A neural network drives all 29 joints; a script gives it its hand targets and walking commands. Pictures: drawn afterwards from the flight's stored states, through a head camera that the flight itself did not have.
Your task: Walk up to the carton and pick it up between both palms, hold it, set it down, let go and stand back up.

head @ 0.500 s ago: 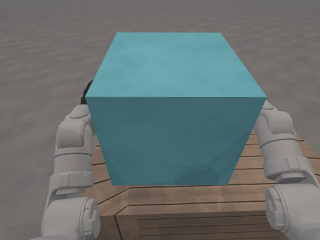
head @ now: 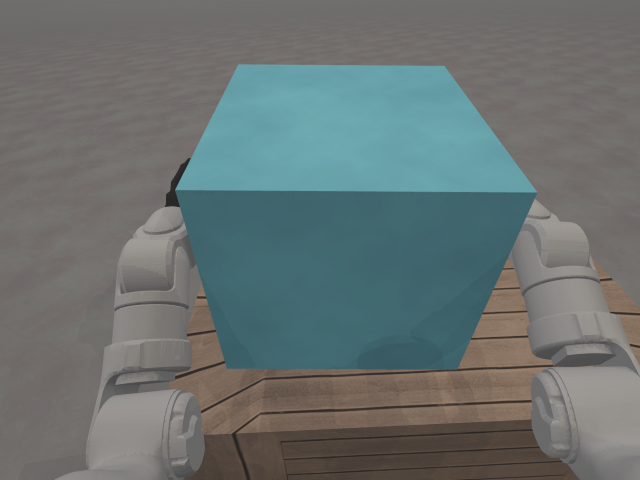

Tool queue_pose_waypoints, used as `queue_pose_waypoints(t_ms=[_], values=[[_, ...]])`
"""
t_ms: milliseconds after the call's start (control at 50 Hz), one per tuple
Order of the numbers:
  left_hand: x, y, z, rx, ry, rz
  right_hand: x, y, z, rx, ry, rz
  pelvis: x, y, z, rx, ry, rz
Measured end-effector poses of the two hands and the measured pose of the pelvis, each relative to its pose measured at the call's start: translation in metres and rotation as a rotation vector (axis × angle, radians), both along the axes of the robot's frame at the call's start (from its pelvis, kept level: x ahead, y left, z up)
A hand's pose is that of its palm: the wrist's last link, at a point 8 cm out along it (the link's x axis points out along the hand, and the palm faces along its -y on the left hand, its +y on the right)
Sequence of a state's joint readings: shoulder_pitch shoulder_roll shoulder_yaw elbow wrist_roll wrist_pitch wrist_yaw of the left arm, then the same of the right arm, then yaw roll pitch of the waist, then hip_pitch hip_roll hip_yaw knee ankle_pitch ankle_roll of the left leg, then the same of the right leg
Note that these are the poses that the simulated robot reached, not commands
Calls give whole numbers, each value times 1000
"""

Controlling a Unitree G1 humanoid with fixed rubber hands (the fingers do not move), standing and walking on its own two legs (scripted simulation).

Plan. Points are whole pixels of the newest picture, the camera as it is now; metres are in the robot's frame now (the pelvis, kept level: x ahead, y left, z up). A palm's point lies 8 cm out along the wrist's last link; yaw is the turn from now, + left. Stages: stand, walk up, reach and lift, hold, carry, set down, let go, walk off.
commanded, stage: hold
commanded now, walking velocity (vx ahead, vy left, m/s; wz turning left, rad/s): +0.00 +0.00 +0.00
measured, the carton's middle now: (341, 208) +0.41 -0.01 +0.20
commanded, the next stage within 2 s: none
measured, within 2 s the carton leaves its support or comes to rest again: neither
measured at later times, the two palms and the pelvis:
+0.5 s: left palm (181, 221) +0.36 +0.19 +0.22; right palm (494, 202) +0.38 -0.19 +0.22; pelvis +0.01 +0.00 +0.00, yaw +0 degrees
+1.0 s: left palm (181, 221) +0.35 +0.19 +0.22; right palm (498, 205) +0.37 -0.20 +0.22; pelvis +0.00 +0.00 +0.00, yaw +0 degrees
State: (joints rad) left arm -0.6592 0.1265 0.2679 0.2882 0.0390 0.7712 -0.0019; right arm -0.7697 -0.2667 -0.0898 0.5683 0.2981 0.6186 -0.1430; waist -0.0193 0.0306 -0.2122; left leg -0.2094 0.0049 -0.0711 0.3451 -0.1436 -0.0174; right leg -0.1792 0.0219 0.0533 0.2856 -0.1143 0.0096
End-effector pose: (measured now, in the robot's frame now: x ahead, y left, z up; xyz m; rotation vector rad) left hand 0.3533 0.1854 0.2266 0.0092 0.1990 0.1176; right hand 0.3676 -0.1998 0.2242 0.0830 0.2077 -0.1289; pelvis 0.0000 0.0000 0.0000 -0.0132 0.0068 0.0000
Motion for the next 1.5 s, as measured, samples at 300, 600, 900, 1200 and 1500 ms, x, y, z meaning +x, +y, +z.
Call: queue_pose_waypoints(t_ms=[300, 600, 900, 1200, 1500], values=[[2, 3, -10, -8, 13, -1, 3, 3, 1, -45, 13, 8, 4, -4, 0, -3, 16, 7], [3, 6, -11, -8, 11, 6, 6, 6, -4, -15, 12, 10, 8, 1, 1, -4, -6, 6], [-2, 3, -11, -12, -1, -4, -2, 3, -4, -17, -1, 1, 4, 1, 0, -2, 2, -2], [4, 5, -8, -3, 14, 4, 7, 5, 4, -35, 13, 10, 2, -1, 0, -2, 20, 4], [1, 0, -13, 4, 14, -9, -1, 0, -5, -24, 14, -2, 6, -1, 0, -4, -1, 7]])
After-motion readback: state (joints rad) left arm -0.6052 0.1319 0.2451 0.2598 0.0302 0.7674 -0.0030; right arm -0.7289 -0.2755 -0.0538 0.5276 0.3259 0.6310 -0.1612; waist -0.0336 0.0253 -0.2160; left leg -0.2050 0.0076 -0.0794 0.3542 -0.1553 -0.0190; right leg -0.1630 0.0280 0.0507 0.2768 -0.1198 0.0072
